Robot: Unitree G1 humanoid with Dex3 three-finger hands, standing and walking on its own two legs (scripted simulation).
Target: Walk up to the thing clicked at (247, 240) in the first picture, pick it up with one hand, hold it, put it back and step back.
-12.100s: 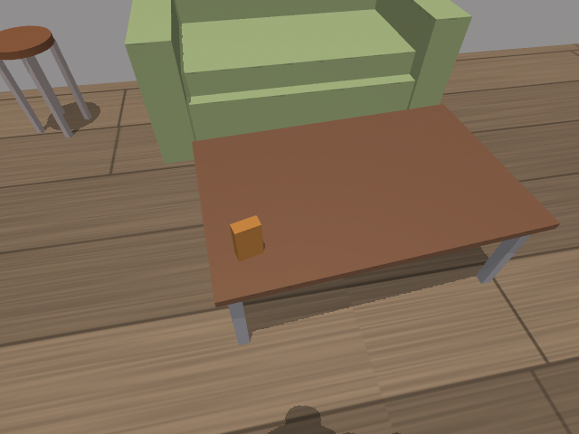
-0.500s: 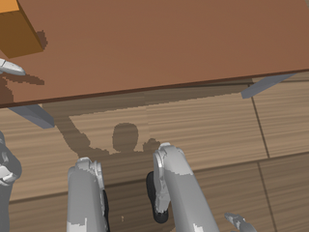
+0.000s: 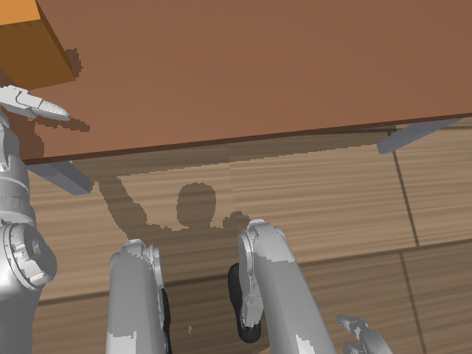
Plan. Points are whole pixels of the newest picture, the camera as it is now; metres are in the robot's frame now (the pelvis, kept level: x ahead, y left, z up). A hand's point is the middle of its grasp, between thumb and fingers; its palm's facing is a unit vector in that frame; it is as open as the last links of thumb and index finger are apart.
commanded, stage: rest palm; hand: left
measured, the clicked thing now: (27, 48) +0.57 +0.24 +0.00
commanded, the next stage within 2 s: close in 0.20 s
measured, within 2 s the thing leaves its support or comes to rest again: leaves its support in 1.62 s
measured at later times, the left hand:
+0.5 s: hand (20, 65) +0.55 +0.25 -0.01, palm faces +0.22 -0.98 -0.01, open 16.8 cm
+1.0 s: hand (20, 55) +0.57 +0.25 -0.01, palm faces +0.23 -0.97 -0.01, open 10.4 cm
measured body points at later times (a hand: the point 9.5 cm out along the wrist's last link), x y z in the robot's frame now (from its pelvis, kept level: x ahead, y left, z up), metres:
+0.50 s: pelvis -0.01 +0.00 -0.02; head +0.22 +0.05 +0.36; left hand +0.53 +0.30 -0.01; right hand +0.04 -0.27 -0.13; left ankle +0.06 +0.12 -0.43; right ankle +0.09 -0.12 -0.43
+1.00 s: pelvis -0.01 +0.00 -0.02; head +0.23 +0.05 +0.35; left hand +0.55 +0.30 -0.01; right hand +0.03 -0.27 -0.13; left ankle +0.06 +0.12 -0.43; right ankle +0.09 -0.12 -0.43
